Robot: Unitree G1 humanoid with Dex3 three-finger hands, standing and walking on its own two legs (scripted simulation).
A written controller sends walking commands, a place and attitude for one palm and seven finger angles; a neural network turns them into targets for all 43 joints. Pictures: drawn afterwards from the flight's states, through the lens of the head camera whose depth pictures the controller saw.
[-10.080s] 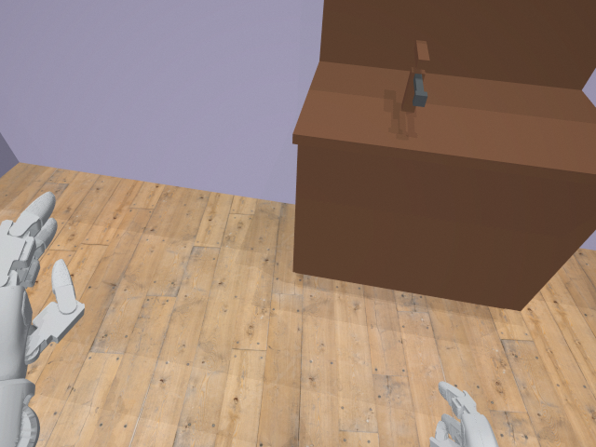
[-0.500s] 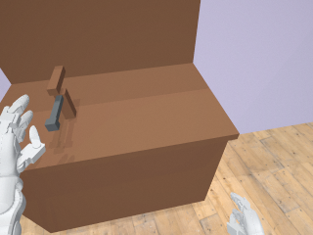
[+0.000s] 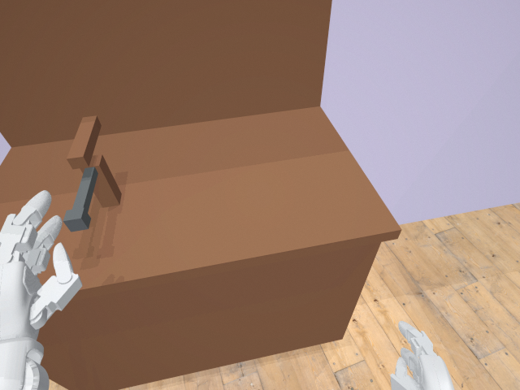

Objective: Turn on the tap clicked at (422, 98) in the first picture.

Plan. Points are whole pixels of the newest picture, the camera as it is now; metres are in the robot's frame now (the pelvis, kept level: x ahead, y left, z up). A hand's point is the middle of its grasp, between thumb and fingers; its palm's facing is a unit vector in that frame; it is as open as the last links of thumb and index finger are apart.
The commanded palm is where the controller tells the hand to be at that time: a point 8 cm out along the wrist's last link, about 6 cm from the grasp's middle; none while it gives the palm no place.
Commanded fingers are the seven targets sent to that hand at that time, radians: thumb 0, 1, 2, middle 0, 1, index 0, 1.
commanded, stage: turn the palm inward beside the body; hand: left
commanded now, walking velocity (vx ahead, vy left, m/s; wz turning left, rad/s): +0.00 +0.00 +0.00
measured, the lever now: (77, 219) +0.33 +0.35 +0.09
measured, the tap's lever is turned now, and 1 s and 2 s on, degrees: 0 0 0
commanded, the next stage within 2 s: reach beside the lever's end, fingers flat in 1.12 s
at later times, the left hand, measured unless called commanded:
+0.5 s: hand (65, 307) +0.17 +0.25 +0.14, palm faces +0.47 -0.87 -0.16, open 7.5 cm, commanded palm +0.11 +0.29 +0.15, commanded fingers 0.00 0.90 0.90 -0.20 -0.30 -0.20 -0.30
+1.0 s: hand (70, 307) +0.17 +0.24 +0.14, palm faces +0.48 -0.87 -0.13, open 7.5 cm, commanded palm +0.12 +0.28 +0.15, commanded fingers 0.00 0.90 0.90 -0.20 -0.30 -0.20 -0.30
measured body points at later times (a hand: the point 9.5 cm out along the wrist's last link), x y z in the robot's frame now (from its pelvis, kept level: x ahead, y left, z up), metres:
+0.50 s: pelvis -0.01 +0.02 +0.00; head -0.03 +0.00 +0.45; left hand +0.14 +0.29 +0.15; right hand +0.19 -0.20 -0.07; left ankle +0.01 +0.15 -0.72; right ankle -0.01 -0.08 -0.72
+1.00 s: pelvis -0.01 +0.01 +0.00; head -0.03 -0.01 +0.45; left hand +0.14 +0.29 +0.15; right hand +0.19 -0.20 -0.07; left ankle +0.01 +0.15 -0.72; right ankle -0.01 -0.08 -0.72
